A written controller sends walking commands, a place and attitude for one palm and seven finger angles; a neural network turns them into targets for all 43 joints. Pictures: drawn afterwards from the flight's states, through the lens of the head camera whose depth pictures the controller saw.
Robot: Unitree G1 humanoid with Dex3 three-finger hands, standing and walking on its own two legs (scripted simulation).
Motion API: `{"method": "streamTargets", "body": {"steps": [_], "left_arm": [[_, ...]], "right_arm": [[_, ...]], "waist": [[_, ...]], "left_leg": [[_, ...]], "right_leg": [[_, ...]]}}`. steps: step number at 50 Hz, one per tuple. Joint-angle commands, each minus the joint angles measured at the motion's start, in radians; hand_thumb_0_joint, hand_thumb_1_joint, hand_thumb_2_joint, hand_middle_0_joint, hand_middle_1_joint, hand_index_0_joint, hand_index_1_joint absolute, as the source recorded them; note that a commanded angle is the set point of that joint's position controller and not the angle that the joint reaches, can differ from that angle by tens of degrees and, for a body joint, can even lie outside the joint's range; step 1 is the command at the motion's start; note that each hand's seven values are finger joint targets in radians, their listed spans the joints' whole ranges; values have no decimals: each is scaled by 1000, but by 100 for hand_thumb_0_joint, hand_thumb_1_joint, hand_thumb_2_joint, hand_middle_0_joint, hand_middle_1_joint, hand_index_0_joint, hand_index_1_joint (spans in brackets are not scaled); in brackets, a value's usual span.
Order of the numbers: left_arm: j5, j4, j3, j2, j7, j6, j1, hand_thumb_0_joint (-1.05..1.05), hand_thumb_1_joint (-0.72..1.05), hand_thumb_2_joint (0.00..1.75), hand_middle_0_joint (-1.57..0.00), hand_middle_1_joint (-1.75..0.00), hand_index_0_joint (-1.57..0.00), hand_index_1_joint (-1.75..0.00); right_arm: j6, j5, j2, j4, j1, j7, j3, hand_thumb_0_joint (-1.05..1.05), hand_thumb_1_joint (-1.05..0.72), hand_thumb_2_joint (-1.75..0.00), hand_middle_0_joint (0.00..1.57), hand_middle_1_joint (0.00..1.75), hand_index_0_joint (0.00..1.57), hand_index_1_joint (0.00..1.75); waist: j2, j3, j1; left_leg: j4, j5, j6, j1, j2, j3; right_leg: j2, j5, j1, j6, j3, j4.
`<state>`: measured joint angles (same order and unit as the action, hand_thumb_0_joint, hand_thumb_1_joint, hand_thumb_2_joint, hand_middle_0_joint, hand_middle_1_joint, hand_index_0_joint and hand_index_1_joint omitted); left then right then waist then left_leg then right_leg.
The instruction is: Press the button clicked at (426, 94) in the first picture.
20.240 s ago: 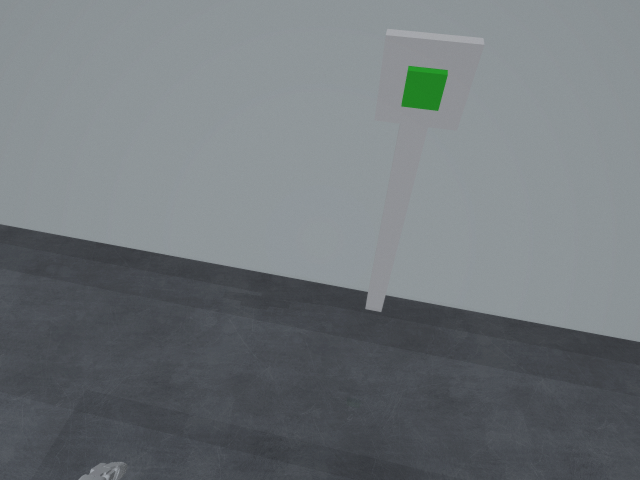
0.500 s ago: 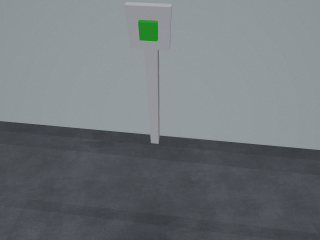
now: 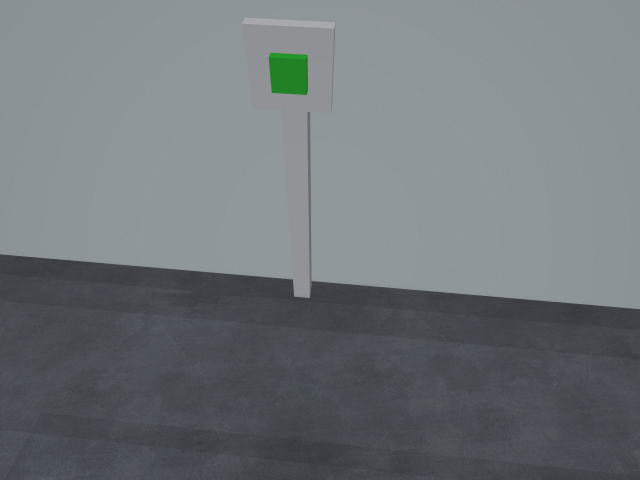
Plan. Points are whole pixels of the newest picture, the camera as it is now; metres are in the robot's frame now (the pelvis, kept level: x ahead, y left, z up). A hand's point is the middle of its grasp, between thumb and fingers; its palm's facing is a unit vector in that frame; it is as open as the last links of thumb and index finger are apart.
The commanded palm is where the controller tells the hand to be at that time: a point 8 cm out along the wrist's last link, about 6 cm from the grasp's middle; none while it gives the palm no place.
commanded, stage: stand and wait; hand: left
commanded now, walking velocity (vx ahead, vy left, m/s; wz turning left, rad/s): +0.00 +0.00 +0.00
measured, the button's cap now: (289, 73) +0.81 +0.10 +0.11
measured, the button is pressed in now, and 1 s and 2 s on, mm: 0 0 0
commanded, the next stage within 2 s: none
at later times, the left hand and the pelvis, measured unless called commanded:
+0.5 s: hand out of the picture +0.01 +0.16 -0.17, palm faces +0.03 -0.98 -0.20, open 7.4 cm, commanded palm none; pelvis +0.01 -0.01 +0.00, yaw +0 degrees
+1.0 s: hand out of the picture +0.03 +0.15 -0.17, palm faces +0.03 -0.98 -0.20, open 7.4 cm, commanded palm none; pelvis +0.03 -0.02 +0.00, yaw +0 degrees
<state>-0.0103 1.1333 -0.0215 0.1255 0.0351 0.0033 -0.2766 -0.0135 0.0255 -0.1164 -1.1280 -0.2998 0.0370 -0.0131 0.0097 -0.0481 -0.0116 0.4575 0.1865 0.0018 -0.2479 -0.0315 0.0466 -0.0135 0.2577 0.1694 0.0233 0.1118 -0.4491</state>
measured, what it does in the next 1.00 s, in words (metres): stands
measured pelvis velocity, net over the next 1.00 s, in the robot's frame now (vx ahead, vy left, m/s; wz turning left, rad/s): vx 0.03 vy -0.02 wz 0.00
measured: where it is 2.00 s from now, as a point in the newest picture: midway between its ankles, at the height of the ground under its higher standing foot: outside the picture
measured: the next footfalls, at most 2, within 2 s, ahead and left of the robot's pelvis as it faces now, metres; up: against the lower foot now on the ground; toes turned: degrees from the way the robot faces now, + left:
none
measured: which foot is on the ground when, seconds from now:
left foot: down 0.00-1.00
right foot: down 0.00-1.00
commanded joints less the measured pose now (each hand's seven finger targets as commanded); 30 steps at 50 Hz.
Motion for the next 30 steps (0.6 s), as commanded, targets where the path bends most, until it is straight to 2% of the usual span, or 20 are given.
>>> {"method": "streamTargets", "body": {"steps": [1, 9, 16, 20, 23, 30], "left_arm": [[1, -20, -20, 99, 5, -14, -69, 0, 90, 90, -20, -30, -20, -30], [1, -12, -17, 106, 4, -14, -65, 0, 90, 90, -20, -30, -20, -30], [2, -9, -15, 109, 4, -17, -60, 0, 90, 90, -20, -30, -20, -30], [2, -10, -15, 115, 5, -20, -58, 0, 90, 90, -20, -30, -20, -30], [1, -10, -15, 122, 5, -22, -60, 0, 90, 90, -20, -30, -20, -30], [3, -8, -13, 119, 4, -21, -51, 0, 90, 90, -20, -30, -20, -30]], "right_arm": [[7, -3, -83, 14, -68, 0, -8, 0, -90, -90, 20, 30, 20, 30], [7, -4, -97, 13, -49, 0, -8, 0, -90, -90, 20, 30, 20, 30], [9, -4, -108, 7, -37, 0, -5, 0, -90, -90, 20, 30, 20, 30], [11, -5, -108, 3, -32, 0, -6, 0, -90, -90, 20, 30, 20, 30], [11, -7, -116, 5, -24, 1, -6, 0, -90, -90, 20, 30, 20, 30], [10, -5, -110, -5, -19, 2, -3, 0, -90, -90, 20, 30, 20, 30]], "waist": [[12, -35, 5], [14, -29, 3], [-13, -29, 5], [2, -16, 4], [-9, -17, 7], [1, -29, 6]], "left_leg": [[-91, -55, -23, 20, -73, -79], [-97, -63, -23, 45, -75, -78], [-102, -92, -22, 60, -79, -73], [-101, -114, -21, 72, -80, -69], [-99, -131, -20, 77, -81, -68], [-106, -117, -16, 76, -79, -67]], "right_leg": [[-101, -27, 45, 22, -98, 122], [-102, -33, 40, 20, -100, 133], [-103, -67, 29, 17, -102, 138], [-105, -97, 16, 17, -105, 138], [-105, -122, 10, 17, -103, 142], [-106, -111, 5, 19, -107, 153]]}}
